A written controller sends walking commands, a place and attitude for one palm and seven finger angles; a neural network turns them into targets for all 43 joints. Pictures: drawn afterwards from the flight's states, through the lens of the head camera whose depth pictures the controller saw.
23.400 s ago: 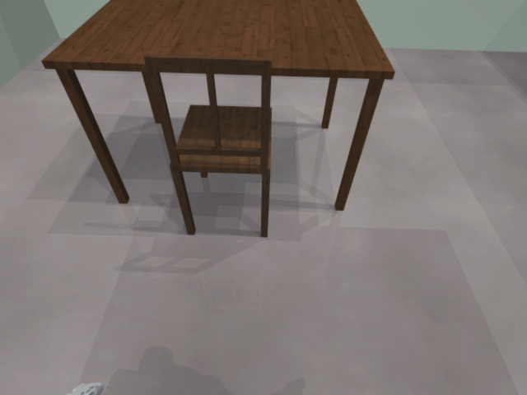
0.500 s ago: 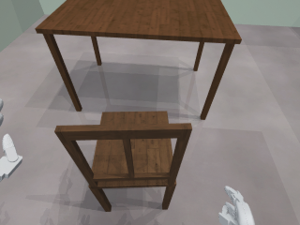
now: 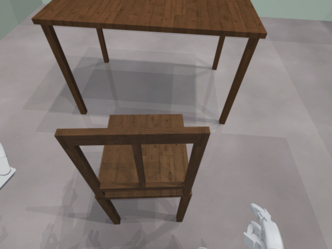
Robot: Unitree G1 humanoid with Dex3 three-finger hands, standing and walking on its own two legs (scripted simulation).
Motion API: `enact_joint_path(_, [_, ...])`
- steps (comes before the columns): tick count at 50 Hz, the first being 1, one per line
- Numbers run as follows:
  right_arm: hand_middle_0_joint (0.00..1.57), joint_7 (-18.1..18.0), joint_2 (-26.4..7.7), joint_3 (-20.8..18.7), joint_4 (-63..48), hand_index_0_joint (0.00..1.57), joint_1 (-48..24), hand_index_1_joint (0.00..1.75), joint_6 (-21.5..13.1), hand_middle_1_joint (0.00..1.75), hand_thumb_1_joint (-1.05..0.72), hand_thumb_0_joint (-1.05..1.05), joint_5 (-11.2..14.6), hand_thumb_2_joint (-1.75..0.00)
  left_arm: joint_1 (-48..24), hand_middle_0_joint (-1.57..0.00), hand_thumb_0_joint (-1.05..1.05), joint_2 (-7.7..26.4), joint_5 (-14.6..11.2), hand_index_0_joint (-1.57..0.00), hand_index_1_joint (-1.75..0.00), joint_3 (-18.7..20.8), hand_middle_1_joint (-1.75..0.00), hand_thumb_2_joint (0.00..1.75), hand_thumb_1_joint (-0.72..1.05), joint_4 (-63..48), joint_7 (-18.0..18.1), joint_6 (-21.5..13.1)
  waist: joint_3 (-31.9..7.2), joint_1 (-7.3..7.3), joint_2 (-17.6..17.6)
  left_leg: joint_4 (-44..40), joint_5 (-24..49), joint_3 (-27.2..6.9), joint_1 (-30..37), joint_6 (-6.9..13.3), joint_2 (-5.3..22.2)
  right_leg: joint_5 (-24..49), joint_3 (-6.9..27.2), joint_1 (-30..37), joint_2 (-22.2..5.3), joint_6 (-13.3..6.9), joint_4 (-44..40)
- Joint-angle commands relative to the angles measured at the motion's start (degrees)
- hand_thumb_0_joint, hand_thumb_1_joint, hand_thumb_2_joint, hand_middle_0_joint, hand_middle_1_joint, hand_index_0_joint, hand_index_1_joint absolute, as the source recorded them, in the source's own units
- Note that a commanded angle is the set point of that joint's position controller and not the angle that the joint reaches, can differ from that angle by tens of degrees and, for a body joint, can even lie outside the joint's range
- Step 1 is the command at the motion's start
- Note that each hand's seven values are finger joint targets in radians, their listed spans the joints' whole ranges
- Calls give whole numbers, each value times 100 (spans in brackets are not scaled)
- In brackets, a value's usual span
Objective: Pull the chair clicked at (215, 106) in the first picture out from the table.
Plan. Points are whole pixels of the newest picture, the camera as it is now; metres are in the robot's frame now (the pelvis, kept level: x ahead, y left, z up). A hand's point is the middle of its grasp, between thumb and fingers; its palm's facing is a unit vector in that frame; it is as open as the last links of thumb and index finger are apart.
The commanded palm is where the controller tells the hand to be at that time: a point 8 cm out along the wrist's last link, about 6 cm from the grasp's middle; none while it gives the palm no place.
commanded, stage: step back with the hand held close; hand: left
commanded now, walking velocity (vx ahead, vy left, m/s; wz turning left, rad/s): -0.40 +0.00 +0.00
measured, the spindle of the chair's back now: (139, 167) +0.36 +0.11 -0.09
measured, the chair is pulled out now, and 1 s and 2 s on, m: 0.58 0.58 0.58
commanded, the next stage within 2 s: stop stepping back and stand still in 0.86 s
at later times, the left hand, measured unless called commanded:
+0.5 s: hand (9, 194) +0.17 +0.25 +0.18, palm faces +0.43 -0.78 -0.45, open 7.4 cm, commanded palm +0.10 +0.30 +0.19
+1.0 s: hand out of the picture +0.09 +0.20 +0.19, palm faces +0.30 -0.79 -0.53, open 7.4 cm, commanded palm +0.01 +0.25 +0.19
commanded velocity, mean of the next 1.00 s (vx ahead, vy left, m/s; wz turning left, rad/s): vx -0.36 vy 0.01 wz -0.01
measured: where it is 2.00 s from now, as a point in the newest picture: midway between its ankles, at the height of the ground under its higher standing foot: outside the picture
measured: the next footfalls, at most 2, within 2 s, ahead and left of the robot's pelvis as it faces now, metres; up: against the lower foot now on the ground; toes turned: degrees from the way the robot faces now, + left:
right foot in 0.94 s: -0.14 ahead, -0.17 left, +0.00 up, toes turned +0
left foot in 1.24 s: -0.16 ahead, +0.08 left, +0.00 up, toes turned +5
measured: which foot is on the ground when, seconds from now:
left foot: down 0.00-1.00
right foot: down 0.00-0.64, up 0.66-0.92, down 0.94-1.00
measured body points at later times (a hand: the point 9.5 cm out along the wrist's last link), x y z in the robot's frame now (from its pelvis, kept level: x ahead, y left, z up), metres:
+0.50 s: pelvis -0.03 -0.01 +0.00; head +0.00 +0.01 +0.44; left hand +0.14 +0.29 +0.20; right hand +0.16 -0.23 -0.08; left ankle +0.02 +0.13 -0.72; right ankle +0.04 -0.13 -0.72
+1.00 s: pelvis -0.13 -0.04 +0.01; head -0.08 -0.04 +0.45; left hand +0.06 +0.24 +0.21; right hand +0.06 -0.25 -0.08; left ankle -0.02 +0.11 -0.72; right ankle -0.18 -0.17 -0.72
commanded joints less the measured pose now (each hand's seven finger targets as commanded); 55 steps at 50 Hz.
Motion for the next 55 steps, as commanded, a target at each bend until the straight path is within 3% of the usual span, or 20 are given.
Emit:
enact_joint_path(1, [20, -42, -736, -298, -801, 20, -342, 30, -307, 30, -90, 0, -36, -90, -153, -20, 0, 842, -8, -20, -30, 676, -30, 90, 90, -1105, 161, -376, -928, -8, 147, -811, -536, -307, -1109, 205, 353, 274, 864, 1594, -547, -220, -370])
enact_joint_path(6, [20, -18, -712, -265, -637, 20, -348, 30, -183, 30, -90, 0, -111, -90, -255, -20, 0, 942, 23, -20, -30, 627, -30, 90, 90, -913, 234, -381, -868, -86, -427, -197, -764, -87, -22, 114, 7, -1369, 1077, 397, -1014, -414, -1626])
enact_joint_path(11, [20, -79, -806, -231, -848, 20, -553, 30, -182, 30, -90, 0, -51, -90, -143, -20, 0, 866, 91, -20, -30, 719, -30, 90, 90, -1009, 215, -466, -727, -41, 1159, -2125, -1381, -922, -1779, 493, 989, -986, 209, 1981, 23, 65, 204])
enact_joint_path(13, [20, -79, -767, -257, -894, 20, -514, 30, -285, 30, -90, 0, -29, -90, -215, -20, 0, 792, 83, -20, -30, 647, -30, 90, 90, -1120, 156, -470, -759, 4, 1013, -1781, -180, -961, -1810, 524, 1096, 364, 176, 2187, 109, 36, 700])
enact_joint_path(16, [20, -54, -751, -251, -808, 20, -502, 30, -442, 30, -90, 0, -67, -90, -123, -20, 0, 757, 14, -20, -30, 643, -30, 90, 90, -1075, 61, -528, -646, 31, 1025, -1536, 452, -933, -1638, 528, 1131, 195, 305, 1963, 21, -29, 746])
enact_joint_path(19, [20, 20, -781, -262, -664, 20, -441, 30, -544, 30, -90, 0, -138, -90, -223, -20, 0, 793, -34, -20, -30, 570, -30, 90, 90, -1451, 7, -630, -1246, 16, 847, -855, 1952, -696, -567, 344, 951, 980, 453, 1699, -139, -170, 417])
enact_joint_path(22, [20, 35, -726, -277, -692, 20, -461, 30, -527, 30, -90, 0, -102, -90, -149, -20, 0, 902, -83, -20, -30, 667, -30, 90, 90, -1530, 0, -651, -1292, 14, 392, -354, 555, -384, -620, 196, 513, 839, 907, 1422, -476, -343, -188])
enact_joint_path(25, [20, 53, -680, -358, -534, 20, -348, 30, -389, 30, -90, 0, -108, -90, -176, -20, 0, 1234, -49, -20, -30, 878, -30, 90, 90, -1258, 107, -635, -1150, -33, -697, 1070, -818, -41, -37, -82, -215, -863, 2032, 262, -1575, -919, -1780])
enact_joint_path(26, [20, 64, -563, -295, -508, 20, -417, 30, -313, 30, -90, 0, -141, -90, -131, -20, 0, 1106, -46, -20, -30, 797, -30, 90, 90, -1119, 139, -595, -1187, -46, -809, 1399, -776, -106, 147, -61, -177, -1009, 1856, 152, -1737, -997, -1858])
enact_joint_path(29, [20, -8, -533, -164, -549, 20, -526, 30, -171, 30, -90, 0, -128, -90, 25, -20, 0, 1046, -8, -20, -30, 851, -30, 90, 90, -788, 148, -559, -814, -135, -596, -586, -368, -138, 533, 79, 54, -815, 824, 59, -953, -440, -1296])
enact_joint_path(31, [20, -49, -724, -205, -643, 20, -578, 30, -164, 30, -90, 0, -102, -90, 74, -20, 0, 887, -12, -20, -30, 764, -30, 90, 90, -779, 117, -658, -618, -72, 720, -1936, 118, -1103, -350, 453, 1068, -873, 206, 750, 32, 2, 7])
enact_joint_path(33, [20, -56, -755, -228, -764, 20, -572, 30, -358, 30, -90, 0, -139, -90, -135, -20, 0, 871, -35, -20, -30, 736, -30, 90, 90, -1067, 32, -682, -664, -127, 1751, -2639, -768, -1780, -1630, 861, 1848, -1588, 345, 1472, 309, 7, 1947])
enact_joint_path(37, [20, 93, -834, -314, -509, 20, -284, 30, -685, 30, -90, 0, -175, -90, -320, -20, 0, 666, -97, -20, -30, 235, -30, 90, 90, -1526, -40, -668, -900, -11, 1240, -1523, 2945, -1105, 752, 834, 1534, -1826, 360, 238, 171, -12, 1498])
enact_joint_path(45, [20, 213, -814, -218, -327, 20, -485, 30, -780, 30, -90, 0, -251, -90, 102, -20, 0, 1169, -249, -20, -30, 849, -30, 90, 90, -1288, -208, -753, -1339, 79, 1646, -1463, 2863, -1205, 1243, 705, 1395, -1132, 359, 1043, 324, -77, -545])
enact_joint_path(48, [20, 290, -786, -171, -558, 20, -660, 30, -630, 30, -90, 0, -158, -90, 295, -20, 0, 1216, -349, -20, -30, 990, -30, 90, 90, -1198, -389, -876, -1454, 195, 1199, -985, 1759, -695, 952, 402, 1064, -140, 194, 1576, 210, -76, -1434])
enact_joint_path(49, [20, 338, -774, -271, -662, 20, -398, 30, -542, 30, -90, 0, -62, -90, 484, -20, 0, 1056, -274, -20, -30, 814, -30, 90, 90, -1073, -443, -817, -1617, 116, 142, -202, 1056, -20, 1092, 74, 429, 426, 333, 1436, -70, -221, -1608])
enact_joint_path(50, [20, 351, -784, -361, -770, 20, -268, 30, -426, 30, -90, 0, 49, -90, 729, -20, 0, 1241, -295, -20, -30, 842, -30, 90, 90, -950, -435, -729, -1678, 60, -1306, 911, -271, 318, 646, -128, -175, 583, 1287, 1234, -955, -594, -1738])
enact_joint_path(51, [20, 310, -772, -359, -809, 20, -344, 30, -315, 30, -90, 0, 120, -90, 801, -20, 0, 1124, -254, -20, -30, 757, -30, 90, 90, -686, -344, -618, -1147, -83, -1356, 1836, -491, 23, 79, -99, -302, 564, 2027, 753, -1629, -958, -1766])
enact_joint_path(52, [20, 277, -577, -281, -736, 20, -486, 30, -216, 30, -90, 0, 106, -90, 810, -20, 0, 1055, -216, -20, -30, 875, -30, 90, 90, -357, -210, -469, -914, -144, -805, 2201, -607, -236, -301, -86, -127, 761, 1857, 782, -1738, -1094, -1560])
enact_joint_path(55, [20, 162, -570, -89, -778, 20, -578, 30, -112, 30, -90, 0, 63, -90, 199, -20, 0, 1070, -103, -20, -30, 749, -30, 90, 90, -165, -50, -434, -623, -265, -700, 1329, -664, -164, -358, 21, 64, 544, 1323, 1007, -1465, -737, -1294])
